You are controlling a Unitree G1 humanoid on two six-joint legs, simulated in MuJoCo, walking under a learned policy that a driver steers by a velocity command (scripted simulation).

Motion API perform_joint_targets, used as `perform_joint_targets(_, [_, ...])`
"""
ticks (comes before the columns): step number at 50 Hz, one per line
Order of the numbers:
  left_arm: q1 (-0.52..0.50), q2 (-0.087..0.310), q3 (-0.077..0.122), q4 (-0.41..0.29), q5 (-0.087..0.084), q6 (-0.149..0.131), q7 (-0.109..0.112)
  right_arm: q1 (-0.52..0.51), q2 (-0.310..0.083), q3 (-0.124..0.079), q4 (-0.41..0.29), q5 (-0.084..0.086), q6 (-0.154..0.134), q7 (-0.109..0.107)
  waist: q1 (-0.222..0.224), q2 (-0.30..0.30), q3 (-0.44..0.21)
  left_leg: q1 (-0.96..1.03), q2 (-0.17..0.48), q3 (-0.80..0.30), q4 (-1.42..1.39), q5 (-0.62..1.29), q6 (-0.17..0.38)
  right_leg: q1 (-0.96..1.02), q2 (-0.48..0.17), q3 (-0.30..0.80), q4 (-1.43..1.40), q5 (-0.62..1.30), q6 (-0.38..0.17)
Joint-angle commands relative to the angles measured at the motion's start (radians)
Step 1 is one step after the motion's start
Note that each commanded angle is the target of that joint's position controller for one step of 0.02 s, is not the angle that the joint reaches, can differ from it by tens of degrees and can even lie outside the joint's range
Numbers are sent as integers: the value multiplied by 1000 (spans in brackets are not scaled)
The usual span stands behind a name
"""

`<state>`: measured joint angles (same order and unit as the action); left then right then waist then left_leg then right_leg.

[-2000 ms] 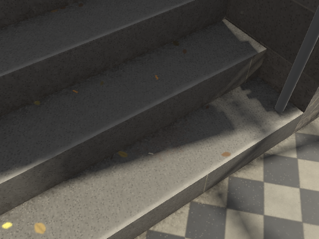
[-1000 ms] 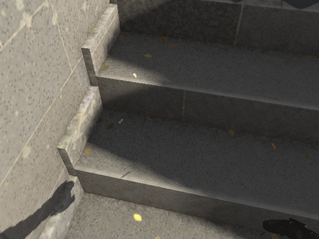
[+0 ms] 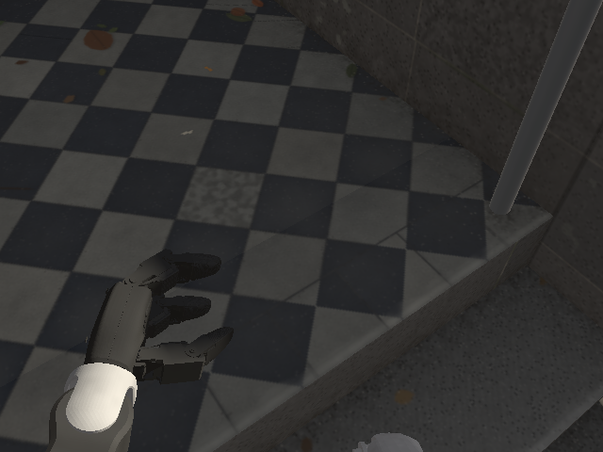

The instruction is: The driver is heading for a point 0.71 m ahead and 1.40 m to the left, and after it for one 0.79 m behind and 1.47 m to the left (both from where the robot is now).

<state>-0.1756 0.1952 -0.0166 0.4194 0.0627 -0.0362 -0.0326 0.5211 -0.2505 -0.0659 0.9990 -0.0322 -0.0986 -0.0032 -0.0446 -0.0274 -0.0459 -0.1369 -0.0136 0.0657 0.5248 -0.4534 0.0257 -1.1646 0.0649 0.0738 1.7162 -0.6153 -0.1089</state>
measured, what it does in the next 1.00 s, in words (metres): climbs, turning left: right foot 0.18 m higher, then left foot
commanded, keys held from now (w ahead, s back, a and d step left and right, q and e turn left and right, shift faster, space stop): q+shift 1.00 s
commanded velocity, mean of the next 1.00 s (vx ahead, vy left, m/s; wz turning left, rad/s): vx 0.10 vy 0.00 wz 0.81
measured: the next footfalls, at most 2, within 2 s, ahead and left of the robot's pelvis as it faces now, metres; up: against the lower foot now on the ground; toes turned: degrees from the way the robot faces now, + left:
right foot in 0.04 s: +0.21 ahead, -0.11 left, +0.18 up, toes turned +1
left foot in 0.42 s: +0.26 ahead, +0.14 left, +0.17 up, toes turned +15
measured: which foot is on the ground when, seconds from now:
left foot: down 0.00-0.08, up 0.10-0.40, down 0.42-0.98, up 1.00-1.00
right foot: up 0.00-0.02, down 0.04-0.40, up 0.42-0.94, down 0.96-1.00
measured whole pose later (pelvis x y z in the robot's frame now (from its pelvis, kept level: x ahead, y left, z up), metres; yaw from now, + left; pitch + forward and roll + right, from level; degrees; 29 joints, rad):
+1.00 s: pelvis +0.37 -0.02 +0.19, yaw +50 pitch +8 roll -3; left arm -0.05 0.18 -0.03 0.52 0.03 -0.03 -0.02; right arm 0.44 -0.30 -0.03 0.73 -0.03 -0.07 0.01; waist -0.06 0.05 -0.15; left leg -0.32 -0.06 -0.61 0.50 -0.32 -0.06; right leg -0.99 0.03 0.02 1.47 -0.64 0.04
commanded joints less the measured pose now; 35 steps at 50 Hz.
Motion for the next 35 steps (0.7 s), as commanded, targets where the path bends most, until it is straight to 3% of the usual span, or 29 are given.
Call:
perform_joint_targets(1, [-123,95,-51,-235,2,70,-40,-280,-263,-37,-110,-78,-18,80,274,-9,-199,-665,101,-245,-328,1139,180,812,-24,-109,-597,391,-2])
perform_joint_targets(2, [34,61,-56,-108,-66,139,-64,-327,-336,-69,-135,-44,-18,137,346,80,-229,-649,135,-239,-308,1611,251,1058,68,-255,-751,518,88])
perform_joint_targets(3, [375,117,-47,24,-147,147,-55,-296,-256,-39,-133,-94,-60,204,387,-94,-293,-825,186,-251,17,1811,134,1372,-33,5,-847,754,-4])
perform_joint_targets(4, [715,162,-9,182,-112,140,-58,-121,-184,-16,-100,-94,-76,200,379,-159,-607,-672,178,-281,325,1143,4,1542,-237,320,-901,1144,-191])
perform_joint_targets(5, [877,202,19,272,-47,124,-76,-33,-169,-30,-49,-40,-63,168,366,-286,-672,-578,-22,-283,945,172,-49,1425,-489,723,-974,1377,-394])
perform_joint_targets(6, [810,281,63,311,8,78,-41,-87,-195,-34,-71,20,-55,131,320,-28,-436,-643,-51,-272,1302,193,-13,1185,-467,624,-955,1494,-351])
perform_joint_targets(7, [616,285,56,325,6,34,-21,-67,-114,-17,-74,11,-63,98,200,-105,-332,-755,-41,-282,1458,155,-9,1077,-462,480,-957,1440,-278])
perform_joint_targets(8, [364,147,21,300,-11,9,-5,-89,-66,-4,-92,-11,-56,65,122,-77,-285,-810,-12,-293,1494,91,-17,1047,-439,348,-985,1303,-214])
perform_joint_targets(9, [241,0,-14,295,-28,-7,-1,-129,-8,20,-133,-32,-33,50,75,-32,-214,-804,14,-297,1371,65,-20,982,-382,225,-1043,1179,-131])
perform_joint_targets(10, [165,-65,-19,285,-38,-15,18,-144,0,33,-161,-40,-10,45,28,32,-171,-781,29,-257,1297,27,-37,917,-339,131,-1096,1076,-68])
perform_joint_targets(11, [131,-81,-19,281,-36,-26,32,-173,18,40,-191,-51,10,37,-18,46,-135,-772,41,-214,1186,6,-43,890,-321,65,-1149,1043,-54])
perform_joint_targets(12, [130,-39,7,270,-22,-34,54,-187,32,57,-229,-35,15,46,-24,30,-140,-766,51,-179,1143,1,-62,899,-308,6,-1209,1042,-38])
perform_joint_targets(14, [114,130,67,250,3,-65,82,-186,26,75,-256,-3,20,103,-55,1,-135,-578,35,-48,871,59,-100,885,-236,-155,-1367,1006,-11])
perform_joint_targets(15, [3,223,98,216,17,-70,86,-108,-2,61,-254,11,21,128,-111,-49,-130,-311,9,19,863,144,-84,718,-198,-273,-1434,1011,22])
perform_joint_targets(16, [-65,284,118,192,29,-70,77,-26,-74,38,-243,22,12,141,-173,-65,-115,-166,-9,3,803,227,-85,642,-190,-310,-1416,1063,58])
perform_joint_targets(17, [-131,297,117,154,29,-71,66,61,-133,14,-232,24,4,137,-227,-82,-114,-88,-25,-36,730,250,-85,637,-227,-308,-1332,1138,65])
perform_joint_targets(19, [-287,280,101,87,42,-90,38,341,-168,-20,-132,23,6,103,-358,-16,-73,75,9,-94,315,483,-39,648,-282,-288,-1030,1074,62])
perform_joint_targets(20, [-276,195,82,87,43,-91,26,423,-172,-30,-65,7,10,76,-345,158,13,103,14,-125,-28,703,18,609,-193,-279,-718,605,72])
perform_joint_targets(21, [-101,68,51,183,13,-73,6,317,-113,-15,-24,-36,24,70,-242,264,197,38,13,-115,-409,749,109,541,-58,-222,-286,18,26])
perform_joint_targets(22, [233,-54,25,208,-8,-56,-46,96,-269,-34,-160,-25,42,69,62,326,87,165,144,-416,6,1845,387,262,29,-86,68,24,39])
perform_joint_targets(23, [466,53,62,217,-25,-57,-57,10,-308,-48,-241,-7,47,88,136,271,-261,195,300,-573,47,1936,559,375,30,87,106,59,108])
perform_joint_targets(24, [296,186,95,151,-68,-48,-34,-115,-221,-26,-274,3,40,92,76,136,-210,84,290,-628,0,1494,481,290,50,62,176,16,152])
perform_joint_targets(25, [190,191,88,94,-50,-40,3,-200,-170,-4,-299,28,33,95,70,107,-173,3,251,-638,-9,1167,405,221,30,40,181,15,186])
perform_joint_targets(27, [193,189,73,128,-8,-24,62,-282,-86,39,-308,-12,26,92,92,17,-122,-166,184,-645,-77,812,353,239,-28,55,75,143,211])
perform_joint_targets(28, [193,188,68,130,1,-21,68,-283,-95,37,-327,-12,25,89,78,25,-98,-245,162,-639,-115,788,335,304,-38,21,57,134,215])
perform_joint_targets(29, [181,169,60,98,-15,-20,70,-255,-147,26,-323,-7,14,70,63,120,-116,-270,149,-653,-120,856,339,337,0,-20,228,77,210])
perform_joint_targets(30, [150,181,53,84,-30,-21,72,-180,-143,23,-290,-17,15,55,25,91,-137,-176,161,-686,-106,854,323,255,6,11,278,23,211])
perform_joint_targets(33, [-18,135,10,5,-27,-42,95,69,-95,29,-216,-31,-2,16,-98,75,-133,176,192,-698,-13,835,251,-95,-4,71,293,-104,186])
perform_joint_targets(35, [-49,97,-5,-22,-24,-49,94,120,-86,32,-195,-26,-8,1,-105,124,-115,167,178,-712,-15,786,242,-152,7,60,375,-150,151])
Velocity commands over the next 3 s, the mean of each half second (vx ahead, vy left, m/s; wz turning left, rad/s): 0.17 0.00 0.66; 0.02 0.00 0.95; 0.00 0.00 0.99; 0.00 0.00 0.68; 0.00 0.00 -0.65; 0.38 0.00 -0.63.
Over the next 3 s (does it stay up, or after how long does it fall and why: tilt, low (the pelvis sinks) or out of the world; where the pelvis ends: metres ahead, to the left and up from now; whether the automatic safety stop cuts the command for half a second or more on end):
stays up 0.41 0.22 0.35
